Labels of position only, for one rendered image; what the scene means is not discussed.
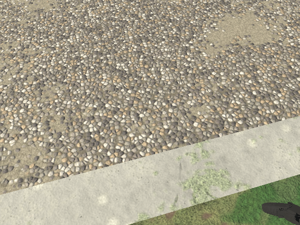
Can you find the right robot hand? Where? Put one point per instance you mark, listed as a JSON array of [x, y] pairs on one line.
[[289, 211]]

